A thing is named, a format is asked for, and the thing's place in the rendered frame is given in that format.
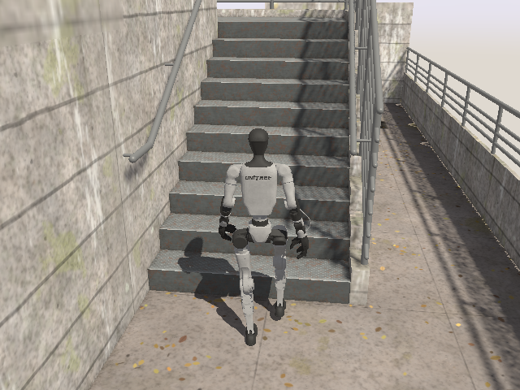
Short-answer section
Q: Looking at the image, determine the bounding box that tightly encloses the robot left upper arm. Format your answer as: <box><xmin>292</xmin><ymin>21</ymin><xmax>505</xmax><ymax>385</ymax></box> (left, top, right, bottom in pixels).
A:
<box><xmin>223</xmin><ymin>164</ymin><xmax>242</xmax><ymax>208</ymax></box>

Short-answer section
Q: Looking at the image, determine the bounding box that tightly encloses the humanoid robot torso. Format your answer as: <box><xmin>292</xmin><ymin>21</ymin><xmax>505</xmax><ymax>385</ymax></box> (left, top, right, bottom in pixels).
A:
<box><xmin>240</xmin><ymin>160</ymin><xmax>278</xmax><ymax>244</ymax></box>

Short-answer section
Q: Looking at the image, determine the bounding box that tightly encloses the left robot hand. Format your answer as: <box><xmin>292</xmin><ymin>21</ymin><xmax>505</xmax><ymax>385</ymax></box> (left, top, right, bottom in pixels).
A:
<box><xmin>219</xmin><ymin>224</ymin><xmax>236</xmax><ymax>241</ymax></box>

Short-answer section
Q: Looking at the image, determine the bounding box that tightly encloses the robot right upper arm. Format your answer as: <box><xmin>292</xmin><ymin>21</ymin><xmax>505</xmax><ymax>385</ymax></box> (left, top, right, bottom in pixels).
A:
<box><xmin>275</xmin><ymin>163</ymin><xmax>297</xmax><ymax>210</ymax></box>

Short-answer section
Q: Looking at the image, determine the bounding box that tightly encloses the left robot shin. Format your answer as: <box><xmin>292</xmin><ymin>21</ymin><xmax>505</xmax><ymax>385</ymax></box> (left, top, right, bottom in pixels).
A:
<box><xmin>240</xmin><ymin>279</ymin><xmax>254</xmax><ymax>334</ymax></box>

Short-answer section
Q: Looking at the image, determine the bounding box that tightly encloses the right robot hand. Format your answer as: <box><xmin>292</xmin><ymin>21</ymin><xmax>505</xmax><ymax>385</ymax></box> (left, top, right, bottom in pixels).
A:
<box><xmin>290</xmin><ymin>236</ymin><xmax>309</xmax><ymax>259</ymax></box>

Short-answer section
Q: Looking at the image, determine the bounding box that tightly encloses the right robot forearm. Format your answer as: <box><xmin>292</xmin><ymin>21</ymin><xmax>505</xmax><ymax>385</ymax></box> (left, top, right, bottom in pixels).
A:
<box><xmin>289</xmin><ymin>197</ymin><xmax>307</xmax><ymax>238</ymax></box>

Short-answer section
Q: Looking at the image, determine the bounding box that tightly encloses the left robot forearm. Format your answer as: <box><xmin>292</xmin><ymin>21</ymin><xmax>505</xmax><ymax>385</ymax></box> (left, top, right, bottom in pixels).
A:
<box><xmin>219</xmin><ymin>196</ymin><xmax>232</xmax><ymax>227</ymax></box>

